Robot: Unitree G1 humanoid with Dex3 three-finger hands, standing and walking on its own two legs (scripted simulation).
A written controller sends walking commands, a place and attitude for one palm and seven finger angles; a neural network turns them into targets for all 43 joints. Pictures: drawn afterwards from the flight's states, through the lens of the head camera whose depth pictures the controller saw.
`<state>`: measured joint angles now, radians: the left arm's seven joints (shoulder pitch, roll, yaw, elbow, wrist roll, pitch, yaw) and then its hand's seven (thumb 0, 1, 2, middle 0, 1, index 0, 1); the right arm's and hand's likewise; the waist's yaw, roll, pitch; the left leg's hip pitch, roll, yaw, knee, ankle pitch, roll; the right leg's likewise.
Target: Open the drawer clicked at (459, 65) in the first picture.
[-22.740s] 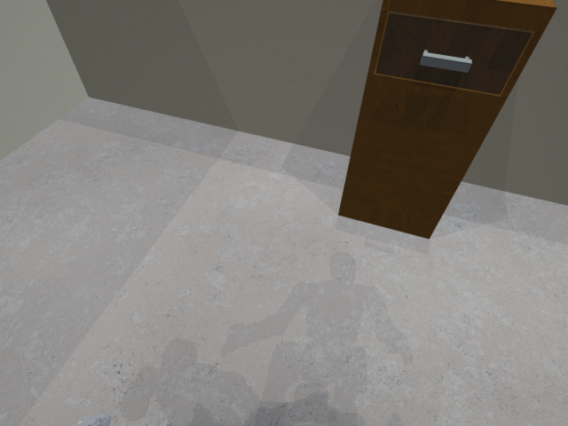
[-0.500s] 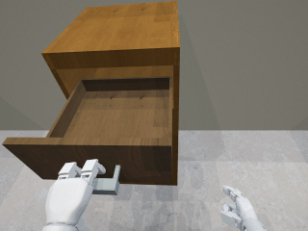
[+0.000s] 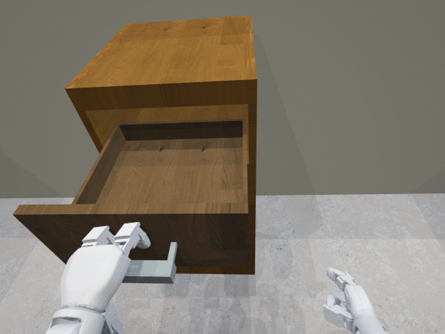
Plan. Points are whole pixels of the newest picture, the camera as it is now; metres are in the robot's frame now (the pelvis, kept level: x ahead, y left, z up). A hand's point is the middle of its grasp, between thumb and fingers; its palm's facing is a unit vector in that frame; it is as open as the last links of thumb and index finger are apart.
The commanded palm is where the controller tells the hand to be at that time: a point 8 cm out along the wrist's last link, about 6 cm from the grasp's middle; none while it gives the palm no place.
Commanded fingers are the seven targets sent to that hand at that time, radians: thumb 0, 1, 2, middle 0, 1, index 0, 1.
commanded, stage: lift the hand off the handle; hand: left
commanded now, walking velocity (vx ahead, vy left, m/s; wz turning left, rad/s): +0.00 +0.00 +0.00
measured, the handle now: (137, 259) +0.22 +0.19 +0.05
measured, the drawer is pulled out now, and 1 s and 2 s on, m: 0.30 0.30 0.30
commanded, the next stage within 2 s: draw the hand back to the body in 0.90 s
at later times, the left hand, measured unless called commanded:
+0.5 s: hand (96, 256) +0.18 +0.21 +0.14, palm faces +0.17 -0.20 -0.97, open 13.6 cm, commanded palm +0.14 +0.20 +0.22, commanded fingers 0.00 -0.50 0.30 -0.30 -1.20 -0.30 -1.20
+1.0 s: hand (101, 227) +0.19 +0.17 +0.20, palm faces +0.29 -0.30 -0.91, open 13.9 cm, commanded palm +0.14 +0.19 +0.26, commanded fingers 0.00 -0.50 0.30 -0.30 -1.20 -0.30 -1.20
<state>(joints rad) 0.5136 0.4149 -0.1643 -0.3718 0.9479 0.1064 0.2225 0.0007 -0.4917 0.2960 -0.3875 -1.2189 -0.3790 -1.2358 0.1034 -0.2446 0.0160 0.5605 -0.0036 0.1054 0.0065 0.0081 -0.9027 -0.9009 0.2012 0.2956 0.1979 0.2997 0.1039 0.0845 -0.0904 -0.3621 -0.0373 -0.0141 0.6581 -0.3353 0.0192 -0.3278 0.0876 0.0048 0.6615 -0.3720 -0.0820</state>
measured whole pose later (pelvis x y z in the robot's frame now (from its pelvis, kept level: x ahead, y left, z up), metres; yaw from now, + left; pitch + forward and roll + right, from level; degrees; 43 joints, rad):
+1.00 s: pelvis -0.03 +0.01 +0.01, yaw +0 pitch -4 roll +0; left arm 0.26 0.45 -0.12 -0.69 0.77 0.29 -0.01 0.00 -0.50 0.30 -0.32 -1.20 -0.31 -1.20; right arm 0.06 -0.26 0.06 0.53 0.05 0.17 0.08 0.01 -0.90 -0.90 0.20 0.30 0.20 0.30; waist 0.10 0.12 -0.04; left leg -0.21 -0.05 0.00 0.52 -0.24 0.03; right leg -0.18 0.07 0.02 0.53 -0.28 -0.06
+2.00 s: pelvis +0.03 +0.01 +0.01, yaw +3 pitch -2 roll +0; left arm 0.49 0.36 0.29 -0.65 -0.09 -0.13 0.10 0.00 -0.10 0.47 -0.29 -0.94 -0.28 -0.94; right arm 0.21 -0.22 0.05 0.62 0.02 -0.10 -0.05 0.01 -0.90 -0.90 0.20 0.30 0.20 0.30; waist 0.04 0.05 -0.01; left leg -0.18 -0.06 -0.06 0.52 -0.30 0.03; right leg -0.12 0.07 -0.03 0.48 -0.34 -0.07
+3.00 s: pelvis +0.00 +0.02 +0.01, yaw +4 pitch +2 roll -1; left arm 0.59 0.43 0.43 -0.64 -0.08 -0.18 0.10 0.01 0.89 0.89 -0.21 -0.30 -0.21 -0.30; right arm 0.19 -0.25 -0.02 0.57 0.04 0.00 -0.05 0.01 -0.90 -0.90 0.20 0.30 0.20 0.30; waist -0.02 0.05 -0.01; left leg -0.32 -0.07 -0.07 0.55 -0.26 0.04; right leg -0.23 0.06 -0.06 0.49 -0.29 -0.05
